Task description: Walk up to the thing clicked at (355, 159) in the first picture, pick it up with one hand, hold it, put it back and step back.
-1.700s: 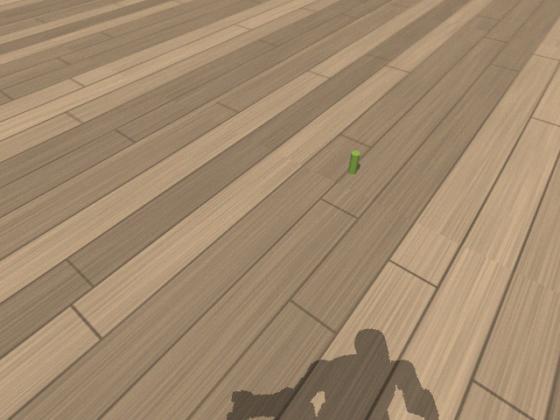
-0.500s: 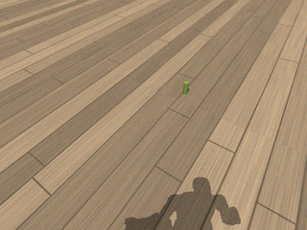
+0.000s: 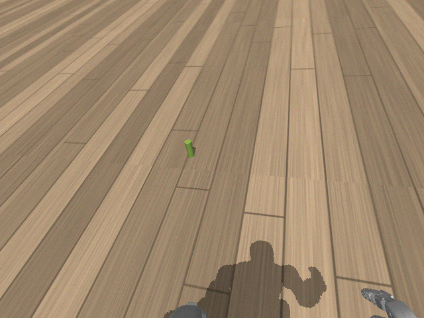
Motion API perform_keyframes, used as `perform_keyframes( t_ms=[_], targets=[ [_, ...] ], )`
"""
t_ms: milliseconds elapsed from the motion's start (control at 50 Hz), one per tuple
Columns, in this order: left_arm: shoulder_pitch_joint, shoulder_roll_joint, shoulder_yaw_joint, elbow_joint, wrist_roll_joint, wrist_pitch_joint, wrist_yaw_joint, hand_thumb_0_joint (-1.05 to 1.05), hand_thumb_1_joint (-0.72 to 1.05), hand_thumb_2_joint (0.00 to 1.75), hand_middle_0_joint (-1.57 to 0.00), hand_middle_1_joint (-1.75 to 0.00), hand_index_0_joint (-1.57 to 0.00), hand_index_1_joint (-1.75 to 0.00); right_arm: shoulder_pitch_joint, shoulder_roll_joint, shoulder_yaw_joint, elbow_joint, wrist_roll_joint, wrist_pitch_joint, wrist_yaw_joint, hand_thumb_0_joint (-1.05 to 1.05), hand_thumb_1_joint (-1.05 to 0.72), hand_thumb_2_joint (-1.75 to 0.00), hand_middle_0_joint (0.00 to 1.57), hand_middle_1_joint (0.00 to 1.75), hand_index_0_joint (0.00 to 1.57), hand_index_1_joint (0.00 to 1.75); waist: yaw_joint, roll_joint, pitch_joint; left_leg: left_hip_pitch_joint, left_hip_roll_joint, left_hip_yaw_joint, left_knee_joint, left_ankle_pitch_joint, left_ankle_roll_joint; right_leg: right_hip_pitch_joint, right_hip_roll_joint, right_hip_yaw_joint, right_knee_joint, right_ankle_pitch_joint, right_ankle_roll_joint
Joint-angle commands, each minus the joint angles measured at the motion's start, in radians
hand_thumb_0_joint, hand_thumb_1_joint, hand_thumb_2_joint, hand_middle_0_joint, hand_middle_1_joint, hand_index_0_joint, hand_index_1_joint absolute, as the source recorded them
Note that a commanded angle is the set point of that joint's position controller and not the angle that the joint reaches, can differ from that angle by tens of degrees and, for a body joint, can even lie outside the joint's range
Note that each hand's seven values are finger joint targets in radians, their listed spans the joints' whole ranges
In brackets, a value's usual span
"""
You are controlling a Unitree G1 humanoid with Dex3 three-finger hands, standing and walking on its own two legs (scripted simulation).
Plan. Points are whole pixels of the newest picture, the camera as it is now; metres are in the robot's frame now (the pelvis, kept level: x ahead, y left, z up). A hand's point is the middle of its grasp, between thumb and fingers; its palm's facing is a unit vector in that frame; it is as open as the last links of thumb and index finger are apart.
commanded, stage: walk up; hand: left
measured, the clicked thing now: (189, 148) +1.31 +0.33 -0.71
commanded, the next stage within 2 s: none
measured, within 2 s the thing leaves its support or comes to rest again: neither
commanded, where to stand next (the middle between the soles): +0.97 +0.64 m, yaw -75 degrees
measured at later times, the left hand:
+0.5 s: hand (97, 195) +0.50 +0.42 -0.12, palm faces -0.37 -0.79 -0.48, open 7.4 cm
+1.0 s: hand (77, 153) +0.73 +0.60 -0.15, palm faces -0.45 -0.65 -0.61, open 7.4 cm
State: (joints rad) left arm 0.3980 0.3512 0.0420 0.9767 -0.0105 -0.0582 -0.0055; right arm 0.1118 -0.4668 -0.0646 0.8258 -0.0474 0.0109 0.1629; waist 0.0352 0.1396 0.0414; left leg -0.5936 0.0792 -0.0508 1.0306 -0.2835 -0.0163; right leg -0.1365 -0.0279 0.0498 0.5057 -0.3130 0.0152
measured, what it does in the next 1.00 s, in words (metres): walks ahead, turning right: left foot, then right foot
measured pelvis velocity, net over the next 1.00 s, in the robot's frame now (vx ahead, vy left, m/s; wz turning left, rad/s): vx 0.52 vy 0.35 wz -0.58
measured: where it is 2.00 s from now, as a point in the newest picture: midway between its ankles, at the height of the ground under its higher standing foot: (132, 208)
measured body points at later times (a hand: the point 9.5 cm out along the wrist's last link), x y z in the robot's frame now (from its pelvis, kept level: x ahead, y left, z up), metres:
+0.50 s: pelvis +0.28 +0.18 +0.00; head +0.30 +0.17 +0.45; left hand +0.52 +0.46 -0.09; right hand +0.17 -0.14 -0.10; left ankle +0.26 +0.22 -0.74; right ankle +0.32 +0.04 -0.68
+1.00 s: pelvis +0.52 +0.35 -0.05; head +0.51 +0.31 +0.40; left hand +0.75 +0.63 -0.11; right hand +0.46 -0.03 -0.14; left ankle +0.66 +0.46 -0.74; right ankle +0.42 +0.10 -0.73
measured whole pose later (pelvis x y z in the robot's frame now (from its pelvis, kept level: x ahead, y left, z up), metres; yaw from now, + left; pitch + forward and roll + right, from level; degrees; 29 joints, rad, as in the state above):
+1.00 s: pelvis +0.52 +0.35 -0.05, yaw -33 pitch -1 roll -3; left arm 0.36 0.46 0.07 0.85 0.05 -0.06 0.08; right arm 0.19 -0.54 -0.13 0.65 -0.06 0.08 0.13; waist 0.00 0.15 0.04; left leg -0.52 0.15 -0.07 0.95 -0.42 -0.01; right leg -0.45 -0.15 0.11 0.81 -0.37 0.02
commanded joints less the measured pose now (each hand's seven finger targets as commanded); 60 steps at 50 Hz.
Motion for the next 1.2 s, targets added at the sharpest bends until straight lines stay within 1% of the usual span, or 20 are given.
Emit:
perform_keyframes(
  t_ms=[0, 100, 160, 180, 200, 240, 340, 500, 560, 580, 600, 660, 780, 900, 960, 980, 1000, 1040, 1100, 1180],
  targets=[
    [-0.103, 0.395, 0.102, -0.124, -0.002, -0.069, 0.04, 0.0, 0.9, 0.9, -0.2, -0.3, -0.2, -0.3, -0.072, -0.202, -0.073, -0.118, -0.013, -0.005, -0.002, 0.0, -0.9, -0.9, 0.2, 0.3, 0.2, 0.3, -0.063, -0.22, 0.1, -0.026, 0.016, 0.004, -0.046, 0.156, -0.03, -0.217, -0.129, 0.235, -0.361, -0.235, -0.154],
    [-0.071, 0.411, 0.113, -0.136, 0.017, -0.069, 0.053, 0.0, 0.9, 0.9, -0.2, -0.3, -0.2, -0.3, -0.11, -0.158, -0.068, -0.16, -0.009, -0.019, 0.001, 0.0, -0.9, -0.9, 0.2, 0.3, 0.2, 0.3, -0.06, -0.245, 0.001, 0.087, 0.03, 0.002, -0.306, 0.107, -0.016, -0.067, -0.125, 0.171, -0.2, 0.103, -0.158],
    [-0.198, 0.405, 0.104, -0.179, 0.029, -0.049, 0.067, 0.0, 0.9, 0.9, -0.2, -0.3, -0.2, -0.3, 0.193, -0.195, -0.114, -0.087, -0.002, -0.016, -0.018, 0.0, -0.9, -0.9, 0.2, 0.3, 0.2, 0.3, -0.231, -0.244, -0.129, 0.504, 0.02, 0.014, -0.413, 0.073, 0.029, -0.195, -0.16, 0.16, 0.112, 0.295, -0.124],
    [-0.18, 0.332, 0.079, -0.186, 0.038, -0.045, 0.073, 0.0, 0.9, 0.9, -0.2, -0.3, -0.2, -0.3, 0.38, -0.265, -0.15, -0.035, -0.012, -0.02, -0.037, 0.0, -0.9, -0.9, 0.2, 0.3, 0.2, 0.3, -0.31, -0.062, -0.208, 0.739, 0.01, -0.055, -0.436, -0.015, 0.046, -0.342, -0.084, 0.105, 0.457, 0.262, -0.08],
    [-0.087, 0.203, 0.035, -0.185, 0.036, -0.047, 0.078, 0.0, 0.9, 0.9, -0.2, -0.3, -0.2, -0.3, 0.427, -0.322, -0.165, -0.041, -0.014, -0.024, -0.061, 0.0, -0.9, -0.9, 0.2, 0.3, 0.2, 0.3, -0.303, 0.213, -0.211, 0.844, 0.182, -0.294, -0.548, -0.278, 0.026, -0.568, 0.043, 0.066, 0.718, -0.273, -0.058],
    [0.056, 0.259, 0.037, -0.153, 0.009, -0.033, 0.091, 0.0, 0.9, 0.9, -0.2, -0.3, -0.2, -0.3, 0.112, -0.389, -0.167, -0.113, 0.039, -0.039, -0.081, 0.0, -0.9, -0.9, 0.2, 0.3, 0.2, 0.3, -0.097, 0.303, -0.123, 0.626, 0.338, -0.756, -0.92, -0.543, 0.088, -0.66, 0.023, 0.069, 0.945, -0.217, -0.118],
    [-0.022, 0.364, 0.081, -0.076, -0.028, -0.006, 0.051, 0.0, 0.9, 0.9, -0.2, -0.3, -0.2, -0.3, 0.072, -0.172, -0.104, -0.142, 0.008, -0.047, -0.082, 0.0, -0.9, -0.9, 0.2, 0.3, 0.2, 0.3, -0.087, 0.067, -0.029, 0.435, 0.144, -0.089, -0.75, -0.04, 0.045, -0.478, -0.077, -0.018, 0.654, 0.067, -0.052],
    [-0.184, 0.275, 0.054, -0.176, -0.025, 0.008, 0.044, 0.0, 0.9, 0.9, -0.2, -0.3, -0.2, -0.3, 0.15, -0.132, -0.095, -0.214, -0.019, -0.028, -0.085, 0.0, -0.9, -0.9, 0.2, 0.3, 0.2, 0.3, -0.133, -0.011, 0.018, 0.474, 0.081, 0.201, -0.695, 0.427, -0.002, -0.362, 0.004, -0.239, 0.2, 0.186, -0.031],
    [0.102, 0.308, 0.095, -0.102, -0.02, 0.015, 0.069, 0.0, 0.9, 0.9, -0.2, -0.3, -0.2, -0.3, 0.048, -0.132, -0.103, -0.281, -0.015, -0.019, -0.096, 0.0, -0.9, -0.9, 0.2, 0.3, 0.2, 0.3, 0.021, -0.042, -0.093, 0.229, 0.062, 0.227, -0.351, 0.77, -0.074, 0.123, 0.029, -0.259, 0.118, 0.22, -0.074],
    [0.26, 0.336, 0.118, -0.062, -0.018, 0.017, 0.087, 0.0, 0.9, 0.9, -0.2, -0.3, -0.2, -0.3, 0.041, -0.117, -0.101, -0.299, -0.015, -0.018, -0.104, 0.0, -0.9, -0.9, 0.2, 0.3, 0.2, 0.3, 0.098, -0.17, -0.171, 0.108, -0.009, 0.25, -0.103, 0.657, -0.105, 0.346, 0.009, -0.216, 0.026, 0.297, -0.099],
    [0.342, 0.361, 0.139, -0.048, -0.015, 0.017, 0.111, 0.0, 0.9, 0.9, -0.2, -0.3, -0.2, -0.3, 0.087, -0.077, -0.081, -0.299, -0.016, -0.012, -0.108, 0.0, -0.9, -0.9, 0.2, 0.3, 0.2, 0.3, 0.141, -0.334, -0.174, -0.142, -0.081, 0.15, 0.193, -0.107, -0.108, 0.49, -0.175, 0.087, 0.011, 0.262, -0.2],
    [-0.059, 0.441, 0.133, -0.239, -0.013, 0.005, 0.161, 0.0, 0.9, 0.9, -0.2, -0.3, -0.2, -0.3, 0.205, -0.226, -0.117, -0.287, -0.006, 0.031, -0.107, 0.0, -0.9, -0.9, 0.2, 0.3, 0.2, 0.3, -0.037, -0.141, -0.124, -0.276, -0.02, -0.183, 0.602, -0.292, -0.103, 0.173, -0.552, 0.724, -0.257, -0.364, -0.406],
    [-0.188, 0.407, 0.115, -0.233, 0.032, -0.059, 0.132, 0.0, 0.9, 0.9, -0.2, -0.3, -0.2, -0.3, 0.189, -0.178, -0.094, -0.228, -0.013, 0.048, -0.05, 0.0, -0.9, -0.9, 0.2, 0.3, 0.2, 0.3, -0.138, -0.157, 0.029, 0.071, 0.05, -0.059, 0.134, -0.038, 0.015, -0.391, -0.162, 0.095, -0.124, -0.1, -0.184],
    [-0.14, 0.473, 0.14, -0.212, 0.06, -0.049, 0.12, 0.0, 0.9, 0.9, -0.2, -0.3, -0.2, -0.3, 0.148, -0.168, -0.1, -0.222, -0.006, 0.065, -0.035, 0.0, -0.9, -0.9, 0.2, 0.3, 0.2, 0.3, -0.105, -0.36, -0.015, 0.151, 0.048, 0.039, -0.045, -0.063, 0.008, -0.446, -0.13, 0.085, -0.074, -0.248, -0.173],
    [-0.204, 0.468, 0.14, -0.221, 0.082, -0.021, 0.123, 0.0, 0.9, 0.9, -0.2, -0.3, -0.2, -0.3, 0.308, -0.197, -0.131, -0.193, -0.023, 0.061, -0.049, 0.0, -0.9, -0.9, 0.2, 0.3, 0.2, 0.3, -0.214, -0.332, -0.071, 0.443, 0.024, 0.059, -0.157, -0.18, 0.043, -0.673, -0.135, 0.113, 0.146, -0.374, -0.143],
    [-0.217, 0.374, 0.12, -0.223, 0.089, -0.013, 0.133, 0.0, 0.9, 0.9, -0.2, -0.3, -0.2, -0.3, 0.442, -0.228, -0.151, -0.144, -0.036, 0.05, -0.061, 0.0, -0.9, -0.9, 0.2, 0.3, 0.2, 0.3, -0.289, -0.122, -0.08, 0.566, 0.011, -0.034, -0.313, -0.329, 0.045, -0.811, -0.053, 0.05, 0.435, -0.362, -0.101],
    [-0.207, 0.236, 0.076, -0.229, 0.069, -0.006, 0.135, 0.0, 0.9, 0.9, -0.2, -0.3, -0.2, -0.3, 0.46, -0.295, -0.157, -0.149, -0.047, 0.034, -0.079, 0.0, -0.9, -0.9, 0.2, 0.3, 0.2, 0.3, -0.29, 0.262, 0.007, 0.368, 0.218, -0.35, -0.663, -0.609, 0.022, -0.874, 0.132, -0.081, 0.858, -0.342, -0.068],
    [-0.093, 0.301, 0.073, -0.208, 0.048, -0.011, 0.162, 0.0, 0.9, 0.9, -0.2, -0.3, -0.2, -0.3, 0.12, -0.421, -0.167, -0.211, -0.01, 0.014, -0.104, 0.0, -0.9, -0.9, 0.2, 0.3, 0.2, 0.3, -0.114, 0.333, 0.078, 0.215, 0.35, -0.679, -0.949, -0.722, 0.119, -0.845, 0.019, 0.046, 0.998, -0.226, -0.113],
    [-0.015, 0.378, 0.104, -0.091, 0.005, -0.007, 0.135, 0.0, 0.9, 0.9, -0.2, -0.3, -0.2, -0.3, 0.106, -0.23, -0.117, -0.22, -0.027, 0.001, -0.118, 0.0, -0.9, -0.9, 0.2, 0.3, 0.2, 0.3, -0.079, 0.104, 0.055, 0.261, 0.195, -0.239, -0.68, -0.242, 0.04, -0.72, -0.035, 0.014, 0.834, -0.044, -0.076],
    [-0.025, 0.292, 0.073, -0.103, -0.009, 0.001, 0.122, 0.0, 0.9, 0.9, -0.2, -0.3, -0.2, -0.3, 0.196, -0.157, -0.098, -0.189, -0.038, -0.004, -0.124, 0.0, -0.9, -0.9, 0.2, 0.3, 0.2, 0.3, -0.109, 0.067, -0.031, 0.468, 0.14, -0.028, -0.509, 0.465, 0.088, -0.598, -0.004, -0.063, 0.583, -0.098, -0.044]
  ],
)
